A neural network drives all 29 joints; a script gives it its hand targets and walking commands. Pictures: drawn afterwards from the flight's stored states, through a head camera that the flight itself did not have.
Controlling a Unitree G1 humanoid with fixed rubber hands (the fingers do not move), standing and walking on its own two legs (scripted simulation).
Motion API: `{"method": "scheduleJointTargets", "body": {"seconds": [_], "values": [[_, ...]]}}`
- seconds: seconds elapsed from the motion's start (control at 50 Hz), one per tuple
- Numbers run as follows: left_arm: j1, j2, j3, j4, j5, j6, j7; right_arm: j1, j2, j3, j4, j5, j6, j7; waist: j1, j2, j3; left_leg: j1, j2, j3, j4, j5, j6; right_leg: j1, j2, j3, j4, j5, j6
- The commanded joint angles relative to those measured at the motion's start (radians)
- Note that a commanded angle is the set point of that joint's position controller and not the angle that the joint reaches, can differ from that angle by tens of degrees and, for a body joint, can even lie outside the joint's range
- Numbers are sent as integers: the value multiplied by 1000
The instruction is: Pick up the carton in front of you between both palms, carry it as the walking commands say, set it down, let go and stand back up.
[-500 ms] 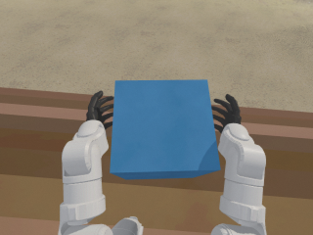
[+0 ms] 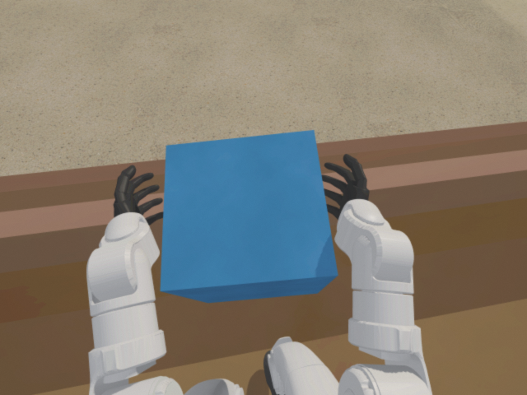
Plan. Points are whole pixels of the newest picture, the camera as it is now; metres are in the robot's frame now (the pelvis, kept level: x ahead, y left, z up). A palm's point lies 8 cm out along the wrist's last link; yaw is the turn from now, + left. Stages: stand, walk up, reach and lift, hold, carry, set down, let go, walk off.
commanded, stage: carry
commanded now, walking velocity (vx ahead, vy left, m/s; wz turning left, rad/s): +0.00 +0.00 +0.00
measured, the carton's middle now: (252, 230) +0.35 -0.04 +0.00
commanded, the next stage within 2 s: none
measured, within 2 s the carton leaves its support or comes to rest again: neither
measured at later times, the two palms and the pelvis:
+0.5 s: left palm (160, 129) +0.73 +0.14 -0.12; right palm (274, 126) +0.71 -0.16 -0.12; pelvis +0.41 +0.01 -0.22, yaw -1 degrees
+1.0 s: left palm (169, 106) +1.11 +0.16 -0.36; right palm (244, 100) +1.14 -0.13 -0.38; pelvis +0.81 -0.02 -0.44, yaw -1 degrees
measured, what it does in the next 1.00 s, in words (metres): goes down: right foot 0.17 m lower, then left foot 0.17 m lower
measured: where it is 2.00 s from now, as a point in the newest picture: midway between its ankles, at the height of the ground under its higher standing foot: (222, 186)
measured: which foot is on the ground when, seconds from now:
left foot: down 0.00-0.06, up 0.08-0.46, down 0.48-0.86, up 0.88-1.00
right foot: up 0.00-0.04, down 0.06-0.48, up 0.50-0.84, down 0.86-1.00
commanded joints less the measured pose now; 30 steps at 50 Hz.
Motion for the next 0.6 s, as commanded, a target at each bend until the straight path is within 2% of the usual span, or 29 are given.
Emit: {"method": "scheduleJointTargets", "body": {"seconds": [0.0, 0.02, 0.04, 0.06, 0.08, 0.1, 0.12, 0.14, 0.16, 0.18, 0.2, 0.22, 0.24, 0.26, 0.28, 0.3, 0.32, 0.34, 0.38, 0.4, 0.42, 0.44, 0.46, 0.48, 0.5, 0.52, 0.54, 0.56, 0.58], "values": [[-527, -693, -615, -15, -165, -22, -24, -435, 790, 649, -4, 192, -37, 102, 54, 140, -401, 120, 168, -233, -110, 749, -7, 361, 31, -97, -276, 199, -4], [-526, -698, -630, -6, -164, -27, -29, -418, 799, 642, 23, 170, -38, 105, 87, 107, -398, 85, 194, -196, -51, 815, -35, 470, 14, -95, -374, 162, -20], [-517, -693, -627, -1, -151, -33, -33, -396, 794, 629, 50, 138, -45, 104, 177, 31, -434, -67, 188, -127, 194, 801, -75, 709, -16, -125, -300, 156, -55], [-486, -667, -627, 26, -156, -36, -30, -356, 787, 613, 74, 107, -46, 100, 243, -159, -500, -377, 109, -82, 560, 108, -162, 996, -228, 126, -58, 354, -185], [-433, -647, -641, 70, -165, -37, -18, -295, 743, 583, 104, 81, -45, 91, 195, -88, -519, -566, 123, -85, 524, 75, -162, 1082, -305, 297, 56, 384, -230], [-410, -673, -670, 71, -180, -43, -10, -289, 709, 552, 85, 54, -50, 76, 247, -91, -514, -685, 156, -162, 414, 248, -153, 1082, -273, 325, 52, 115, -226], [-435, -683, -684, 72, -210, -57, -5, -272, 699, 522, 88, 37, -58, 67, 257, -109, -529, -690, 170, -184, 347, 305, -143, 999, -331, 477, 16, -53, -302], [-441, -733, -708, 68, -232, -63, -9, -281, 703, 514, 70, 26, -75, 62, 224, 21, -464, -633, 204, -177, 203, 346, -158, 807, -312, 498, -24, -114, -295], [-454, -778, -728, 71, -247, -69, -17, -307, 695, 499, 44, 8, -91, 60, 211, 52, -430, -554, 217, -161, 67, 400, -183, 684, -299, 499, -48, -107, -280], [-481, -775, -725, 52, -229, -86, -21, -337, 677, 463, 16, -19, -117, 57, 206, 62, -404, -447, 226, -125, -80, 401, -191, 543, -286, 480, -74, -113, -276], [-505, -811, -733, 77, -236, -88, -34, -399, 759, 486, 20, 10, -134, 70, 202, 28, -383, -360, 225, -75, -95, 446, -191, 456, -276, 443, -96, -34, -270], [-523, -867, -757, 90, -280, -98, -45, -380, 792, 479, 43, 29, -144, 73, 194, -36, -438, -325, 242, -70, 36, 624, -172, 453, -275, 408, -25, 24, -238], [-517, -891, -760, 93, -300, -108, -53, -381, 809, 494, 32, 48, -157, 73, 204, -10, -444, -373, 243, -76, -15, 671, -157, 493, -234, 363, 8, -73, -210], [-512, -897, -755, 91, -296, -117, -54, -408, 797, 511, 24, 44, -168, 67, 245, 30, -407, -439, 224, -71, -244, 873, -153, 515, -92, 259, 127, -261, -159], [-489, -875, -745, 110, -295, -123, -53, -393, 796, 512, 39, 43, -177, 59, 258, -31, -416, -443, 195, -20, -305, 954, -142, 563, -57, 222, 184, -222, -143], [-450, -859, -739, 107, -290, -128, -51, -359, 773, 518, 30, 27, -185, 53, 257, 12, -404, -324, 181, 19, -467, 1126, -153, 473, -21, 163, 227, -326, -136], [-432, -834, -737, 114, -288, -136, -46, -356, 761, 509, 27, 26, -190, 44, 263, -24, -388, -224, 152, 65, -560, 1148, -160, 421, -5, 138, 220, -391, -135], [-410, -814, -726, 116, -280, -142, -39, -351, 743, 517, 14, 22, -191, 37, 271, -66, -356, -171, 139, 86, -632, 1163, -165, 389, -5, 125, 234, -397, -133], [-360, -765, -700, 136, -257, -138, -25, -344, 686, 521, -16, 20, -179, 29, 245, -148, -327, 57, 123, 98, -764, 1245, -144, 286, 21, 31, 300, -362, -97], [-334, -739, -680, 147, -253, -137, -19, -333, 651, 513, -22, 30, -172, 27, 156, -206, -452, 305, 121, 143, -561, 1385, -114, 219, -36, -24, 445, -230, -65], [-336, -715, -683, 137, -243, -131, -14, -299, 627, 514, -26, 36, -165, 23, 24, -161, -508, 418, 145, 97, -604, 1236, -81, 214, -84, -42, 638, -14, -29], [-366, -696, -679, 127, -235, -119, -7, -276, 610, 507, -3, 25, -153, 19, -83, 25, -495, 523, 145, 95, -701, 1103, -50, 144, -76, -80, 936, 94, 24], [-385, -675, -662, 120, -219, -109, 3, -264, 594, 506, 12, 27, -138, 24, -128, 175, -387, 547, 235, 4, -782, 1139, 15, 2, 72, -157, 1352, -581, 43], [-369, -639, -629, 145, -169, -86, 13, -255, 591, 517, 65, 55, -122, 19, 38, 288, -366, 710, 400, -284, -571, 1686, 18, -302, 73, -27, 1307, -900, 45], [-320, -605, -572, 178, -140, -76, 23, -309, 615, 547, 55, 98, -115, 16, 68, 160, -428, 725, 477, -451, -583, 1428, 71, -348, 0, 75, 1157, -812, 28], [-336, -583, -541, 167, -133, -81, 30, -371, 660, 592, 32, 141, -112, 21, 49, 52, -357, 568, 442, -553, -601, 1144, 80, -363, -33, 93, 1035, -820, 22], [-390, -607, -526, 177, -124, -84, 38, -372, 673, 594, 57, 157, -97, 34, 65, -111, -298, 416, 385, -473, -605, 1147, 31, -305, -62, 42, 875, -715, 24], [-382, -640, -518, 167, -122, -86, 29, -440, 706, 623, 33, 178, -102, 47, 95, 33, -392, 417, 483, -662, -606, 1111, 144, -355, -64, 88, 757, -604, 25], [-449, -660, -515, 165, -129, -91, 18, -520, 758, 639, 39, 199, -102, 63, 101, 39, -368, 342, 486, -695, -619, 1060, 151, -286, -92, 97, 625, -604, 28]]}}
